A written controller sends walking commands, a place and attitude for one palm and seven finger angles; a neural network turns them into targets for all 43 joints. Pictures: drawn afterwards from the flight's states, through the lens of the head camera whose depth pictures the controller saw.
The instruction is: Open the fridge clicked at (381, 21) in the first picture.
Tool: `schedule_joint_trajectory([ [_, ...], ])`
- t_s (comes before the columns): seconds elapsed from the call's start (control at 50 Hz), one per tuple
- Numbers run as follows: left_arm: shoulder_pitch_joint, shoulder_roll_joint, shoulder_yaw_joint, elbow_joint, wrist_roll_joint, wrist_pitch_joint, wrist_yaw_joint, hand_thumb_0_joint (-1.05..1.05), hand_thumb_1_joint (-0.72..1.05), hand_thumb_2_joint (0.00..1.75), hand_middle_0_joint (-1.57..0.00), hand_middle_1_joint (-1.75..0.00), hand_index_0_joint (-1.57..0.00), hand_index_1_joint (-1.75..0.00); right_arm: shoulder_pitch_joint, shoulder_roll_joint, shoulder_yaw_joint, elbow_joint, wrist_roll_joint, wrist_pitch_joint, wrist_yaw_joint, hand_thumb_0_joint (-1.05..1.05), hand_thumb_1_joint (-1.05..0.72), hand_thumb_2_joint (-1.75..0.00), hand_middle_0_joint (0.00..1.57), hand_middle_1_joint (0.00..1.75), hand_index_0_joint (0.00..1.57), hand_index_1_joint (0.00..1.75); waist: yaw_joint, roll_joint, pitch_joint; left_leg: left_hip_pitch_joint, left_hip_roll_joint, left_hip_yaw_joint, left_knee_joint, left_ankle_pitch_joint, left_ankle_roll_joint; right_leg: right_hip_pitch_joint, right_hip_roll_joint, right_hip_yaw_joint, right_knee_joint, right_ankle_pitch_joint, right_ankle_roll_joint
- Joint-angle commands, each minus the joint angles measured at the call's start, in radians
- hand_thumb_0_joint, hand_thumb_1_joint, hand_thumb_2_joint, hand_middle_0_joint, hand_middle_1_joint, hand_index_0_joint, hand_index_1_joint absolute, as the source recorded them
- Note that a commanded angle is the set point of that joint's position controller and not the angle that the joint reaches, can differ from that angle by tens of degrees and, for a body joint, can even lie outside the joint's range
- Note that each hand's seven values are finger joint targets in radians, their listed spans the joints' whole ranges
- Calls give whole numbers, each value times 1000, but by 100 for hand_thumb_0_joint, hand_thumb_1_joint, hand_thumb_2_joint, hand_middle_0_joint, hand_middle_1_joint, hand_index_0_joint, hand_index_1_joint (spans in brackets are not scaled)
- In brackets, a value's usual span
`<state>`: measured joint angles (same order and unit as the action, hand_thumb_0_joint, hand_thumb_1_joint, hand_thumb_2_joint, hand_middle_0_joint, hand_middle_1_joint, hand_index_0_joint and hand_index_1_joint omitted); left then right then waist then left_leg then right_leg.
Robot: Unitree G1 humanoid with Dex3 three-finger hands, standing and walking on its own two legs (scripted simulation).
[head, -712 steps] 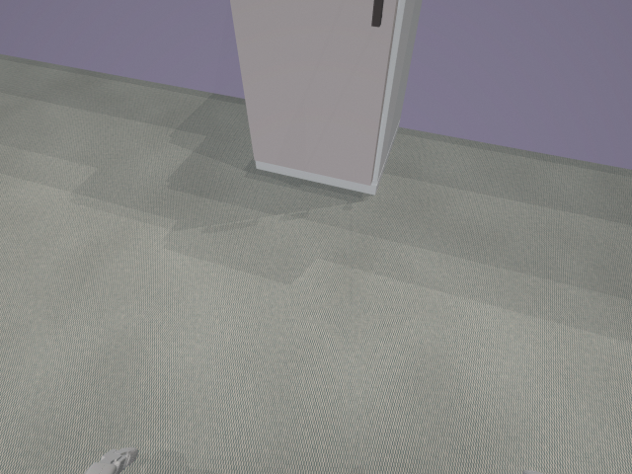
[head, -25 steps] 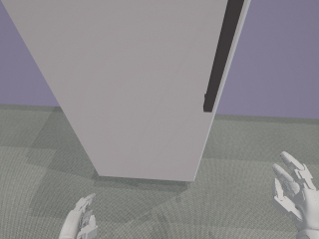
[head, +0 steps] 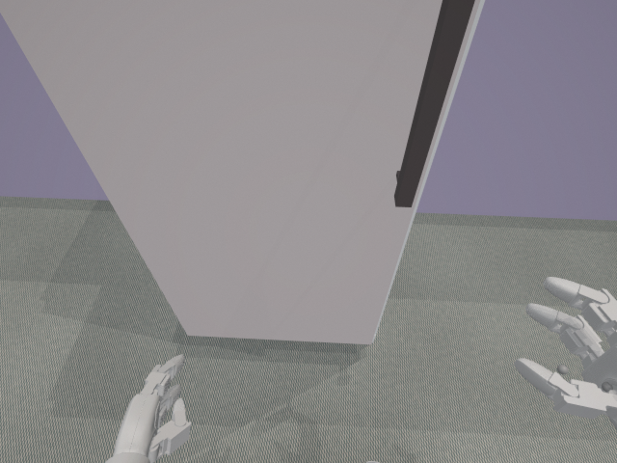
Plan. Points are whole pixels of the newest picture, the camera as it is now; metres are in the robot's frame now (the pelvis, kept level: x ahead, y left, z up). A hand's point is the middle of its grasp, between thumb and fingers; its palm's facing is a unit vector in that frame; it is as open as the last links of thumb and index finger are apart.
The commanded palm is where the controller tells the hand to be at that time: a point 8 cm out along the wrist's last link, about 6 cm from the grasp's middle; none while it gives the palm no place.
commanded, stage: raise the hand to about handle height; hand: right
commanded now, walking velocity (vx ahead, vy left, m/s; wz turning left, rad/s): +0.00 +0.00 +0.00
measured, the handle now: (428, 87) +0.52 -0.12 +0.23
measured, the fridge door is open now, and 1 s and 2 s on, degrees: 0 0 0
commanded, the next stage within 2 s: move the hooked fingers beside the handle in 1.34 s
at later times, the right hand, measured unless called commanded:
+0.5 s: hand out of the picture +0.26 -0.29 +0.17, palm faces +0.08 +0.99 -0.07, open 13.5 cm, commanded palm +0.22 -0.33 +0.18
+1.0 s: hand out of the picture +0.29 -0.28 +0.23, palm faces +0.06 +1.00 -0.07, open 14.0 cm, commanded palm +0.25 -0.33 +0.23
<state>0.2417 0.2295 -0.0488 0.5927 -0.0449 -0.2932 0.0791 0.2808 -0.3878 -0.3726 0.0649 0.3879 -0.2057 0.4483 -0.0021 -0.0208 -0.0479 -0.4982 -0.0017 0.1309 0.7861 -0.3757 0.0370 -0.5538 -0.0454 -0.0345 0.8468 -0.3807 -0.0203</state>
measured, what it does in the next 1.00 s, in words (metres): stands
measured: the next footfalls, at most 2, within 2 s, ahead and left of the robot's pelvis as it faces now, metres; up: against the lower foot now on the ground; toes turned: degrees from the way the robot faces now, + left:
none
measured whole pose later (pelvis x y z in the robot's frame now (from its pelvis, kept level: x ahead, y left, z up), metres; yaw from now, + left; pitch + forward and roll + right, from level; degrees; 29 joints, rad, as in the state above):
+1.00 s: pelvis +0.02 -0.01 +0.04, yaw +0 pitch -3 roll +1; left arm 0.21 0.26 -0.09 0.62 -0.10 -0.20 0.10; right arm -0.14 -0.49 -0.47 0.11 0.34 0.24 0.44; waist -0.05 -0.05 -0.01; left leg -0.14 0.01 0.11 0.42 -0.23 0.02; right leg -0.18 0.00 -0.05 0.46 -0.23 -0.03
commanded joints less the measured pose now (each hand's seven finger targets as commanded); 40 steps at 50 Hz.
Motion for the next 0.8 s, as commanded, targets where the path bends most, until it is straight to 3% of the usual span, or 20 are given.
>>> schedule_joint_trajectory([
  [0.0, -80, 139, 61, -151, -6, -65, -6, 0, 90, 90, -20, -30, -20, -30, -2, -155, -168, -235, 71, -78, -68, 0, 1, -51, 27, 88, 27, 88, -58, -59, -184, 137, -8, -77, -152, 202, -20, 139, 30, 59, -178, 225, 8],
  [0.08, -60, 167, 65, -131, -17, -69, 1, 0, 90, 90, -20, -30, -20, -30, -57, -138, -86, -160, 36, -11, -24, 0, 10, -47, 27, 94, 27, 94, -22, -26, -93, 107, -3, -90, -197, 193, -28, 137, 24, 58, -203, 196, 0],
  [0.12, -61, 173, 64, -130, -20, -75, 13, 0, 90, 90, -20, -30, -20, -30, -144, -168, -73, -195, 20, 13, -4, 0, 15, -45, 27, 98, 27, 98, -13, -37, -107, 118, -1, -89, -216, 173, -29, 170, 23, 66, -225, 185, -6],
  [0.2, -76, 162, 54, -127, -16, -86, 33, 0, 90, 90, -20, -30, -20, -30, -295, -254, -134, -318, 16, 8, -20, 0, 24, -41, 28, 103, 28, 103, -26, -76, -186, 185, -4, -80, -236, 197, -20, 275, 24, 81, -263, 228, -8],
  [0.24, -76, 158, 47, -116, -11, -90, 37, 0, 90, 90, -20, -30, -20, -30, -314, -295, -183, -328, 17, -7, -47, 0, 29, -39, 29, 107, 29, 107, -39, -64, -186, 223, -10, -72, -248, 227, -15, 299, 22, 85, -282, 263, -5],
  [0.28, -82, 150, 40, -112, -15, -89, 37, 0, 90, 90, -20, -30, -20, -30, -313, -268, -183, -297, 21, -1, -58, 0, 34, -37, 29, 110, 29, 110, -43, -78, -175, 235, -11, -59, -257, 241, -14, 325, 24, 86, -311, 272, 3],
  [0.32, -92, 151, 36, -101, -21, -84, 38, 0, 90, 90, -20, -30, -20, -30, -311, -245, -172, -227, 24, 34, -53, 0, 38, -35, 29, 112, 29, 112, -43, -87, -119, 231, -10, -51, -276, 235, -13, 325, 23, 86, -337, 255, 9],
  [0.34, -93, 152, 38, -104, -23, -80, 37, 0, 90, 90, -20, -30, -20, -30, -307, -252, -177, -208, 19, 59, -46, 0, 41, -34, 29, 114, 29, 114, -54, -114, -127, 252, -9, -57, -287, 252, -10, 337, 24, 79, -341, 272, 9],
  [0.4, -103, 154, 28, -114, -32, -64, 37, 0, 90, 90, -20, -30, -20, -30, -353, -226, -119, -169, 3, 161, -22, 0, 48, -31, 30, 118, 30, 118, -48, -129, -60, 243, -5, -53, -315, 246, -13, 334, 22, 82, -379, 251, 13],
  [0.46, -109, 157, 25, -127, -36, -45, 37, 0, 90, 90, -20, -30, -20, -30, -409, -248, -116, -174, -9, 232, -16, 0, 50, -30, 30, 120, 30, 120, -45, -48, -62, 260, -7, -53, -343, 236, -17, 344, 20, 89, -399, 241, 6],
  [0.56, -138, 140, 14, -143, -29, -31, 40, 0, 90, 90, -20, -30, -20, -30, -557, -342, -200, -288, -8, 227, -46, 0, 50, -30, 30, 120, 30, 120, -57, -62, -153, 317, -10, -59, -368, 256, -11, 428, 26, 88, -418, 284, 5],
  [0.62, -144, 134, 8, -130, -32, -26, 45, 0, 90, 90, -20, -30, -20, -30, -600, -339, -202, -266, -10, 224, -54, 0, 50, -30, 30, 120, 30, 120, -53, -99, -139, 320, -11, -57, -382, 264, -9, 453, 28, 86, -433, 290, 8],
  [0.7, -150, 139, 5, -120, -41, -9, 47, 0, 90, 90, -20, -30, -20, -30, -650, -335, -170, -192, -27, 295, -38, 0, 50, -30, 30, 120, 30, 120, -50, -136, -106, 321, -4, -61, -404, 275, -7, 456, 29, 79, -453, 288, 10],
  [0.72, -151, 140, 3, -121, -44, -4, 48, 0, 90, 90, -20, -30, -20, -30, -666, -332, -157, -165, -30, 320, -31, 0, 50, -30, 30, 120, 30, 120, -47, -129, -93, 312, -2, -63, -414, 254, -8, 451, 29, 81, -459, 264, 9],
  [0.74, -152, 143, 4, -120, -47, 4, 48, 0, 90, 90, -20, -30, -20, -30, -655, -327, -148, -126, -30, 344, -26, 0, 50, -30, 30, 120, 30, 120, -46, -64, -73, 322, -1, -68, -426, 250, -8, 435, 26, 81, -458, 257, 5],
  [0.78, -163, 149, 4, -125, -52, 10, 47, 0, 90, 90, -20, -30, -20, -30, -713, -347, -143, -128, -35, 378, -16, 0, 50, -30, 30, 120, 30, 120, -43, -68, -70, 311, 1, -70, -432, 231, -11, 439, 30, 85, -467, 236, 1],
])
